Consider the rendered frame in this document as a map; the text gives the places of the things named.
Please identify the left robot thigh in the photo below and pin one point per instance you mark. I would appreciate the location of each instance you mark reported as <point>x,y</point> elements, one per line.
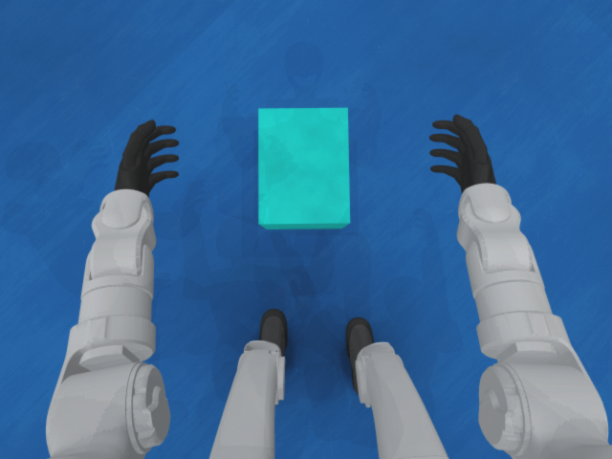
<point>246,429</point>

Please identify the left robot hand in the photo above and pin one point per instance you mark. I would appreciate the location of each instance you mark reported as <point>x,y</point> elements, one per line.
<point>136,165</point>

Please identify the right robot forearm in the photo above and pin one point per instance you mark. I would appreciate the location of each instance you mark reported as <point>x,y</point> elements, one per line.
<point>516,320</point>

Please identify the right robot hand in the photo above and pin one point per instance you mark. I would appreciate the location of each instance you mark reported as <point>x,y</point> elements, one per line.
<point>473,161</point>

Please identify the right robot upper arm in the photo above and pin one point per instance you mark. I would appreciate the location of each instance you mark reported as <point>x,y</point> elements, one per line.
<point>542,411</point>

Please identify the carton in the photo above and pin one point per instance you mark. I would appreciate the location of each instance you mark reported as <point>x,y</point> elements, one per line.
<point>303,168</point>

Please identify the left robot shin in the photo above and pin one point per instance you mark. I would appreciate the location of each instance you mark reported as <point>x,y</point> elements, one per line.
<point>260,344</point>

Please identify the left robot forearm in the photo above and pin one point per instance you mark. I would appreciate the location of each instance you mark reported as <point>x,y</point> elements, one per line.
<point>114,325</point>

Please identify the left robot upper arm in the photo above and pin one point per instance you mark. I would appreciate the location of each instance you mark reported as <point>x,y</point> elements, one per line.
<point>119,412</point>

